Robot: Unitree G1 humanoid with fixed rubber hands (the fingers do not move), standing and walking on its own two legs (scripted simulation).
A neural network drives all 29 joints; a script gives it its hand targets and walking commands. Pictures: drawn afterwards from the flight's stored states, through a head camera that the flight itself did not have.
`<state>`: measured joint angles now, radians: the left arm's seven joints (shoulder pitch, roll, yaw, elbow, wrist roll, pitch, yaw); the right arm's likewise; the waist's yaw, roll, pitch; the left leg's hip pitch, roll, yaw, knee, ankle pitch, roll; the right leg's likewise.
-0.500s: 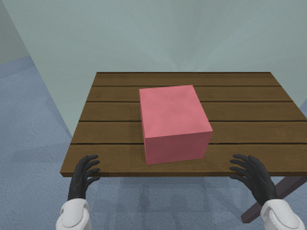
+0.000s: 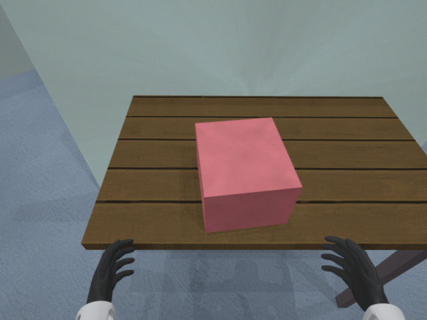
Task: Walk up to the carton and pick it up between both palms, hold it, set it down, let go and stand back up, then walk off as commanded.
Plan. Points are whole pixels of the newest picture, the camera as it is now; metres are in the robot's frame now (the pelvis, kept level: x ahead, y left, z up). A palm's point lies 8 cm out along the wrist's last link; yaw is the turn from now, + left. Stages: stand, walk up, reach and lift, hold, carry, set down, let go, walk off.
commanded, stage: set down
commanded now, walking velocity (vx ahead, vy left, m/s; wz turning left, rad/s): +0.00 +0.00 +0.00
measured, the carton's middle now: (240, 172) +0.44 +0.00 +0.01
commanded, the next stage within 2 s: let go in 1.10 s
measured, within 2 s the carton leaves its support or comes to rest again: neither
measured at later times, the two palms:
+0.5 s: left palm (100, 305) +0.15 +0.23 -0.03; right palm (357, 305) +0.18 -0.20 -0.02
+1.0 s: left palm (99, 307) +0.16 +0.25 -0.06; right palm out of the picture +0.16 -0.20 -0.06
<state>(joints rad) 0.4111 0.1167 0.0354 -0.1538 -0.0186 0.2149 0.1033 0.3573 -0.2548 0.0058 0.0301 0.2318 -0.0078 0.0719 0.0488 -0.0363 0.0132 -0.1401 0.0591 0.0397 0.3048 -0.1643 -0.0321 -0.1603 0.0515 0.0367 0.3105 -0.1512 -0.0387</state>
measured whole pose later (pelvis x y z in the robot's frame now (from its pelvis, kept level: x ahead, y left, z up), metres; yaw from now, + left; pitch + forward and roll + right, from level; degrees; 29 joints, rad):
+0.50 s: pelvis +0.01 +0.00 +0.00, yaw +0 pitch +0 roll +0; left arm 0.39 0.17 0.04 0.06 -0.02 0.16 0.07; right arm 0.36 -0.21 0.01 0.19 0.14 -0.05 0.06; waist 0.05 -0.04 0.02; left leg -0.14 0.05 0.04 0.30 -0.17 -0.03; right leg -0.16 0.05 0.04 0.31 -0.16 -0.04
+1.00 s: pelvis +0.01 +0.01 +0.00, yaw +0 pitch +1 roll +0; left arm 0.31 0.21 0.04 0.28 -0.02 0.11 0.02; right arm 0.35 -0.17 0.01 0.46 0.07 -0.20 0.02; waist 0.05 -0.04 0.03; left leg -0.14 0.05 0.04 0.32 -0.19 -0.03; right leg -0.15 0.04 0.04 0.31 -0.17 -0.03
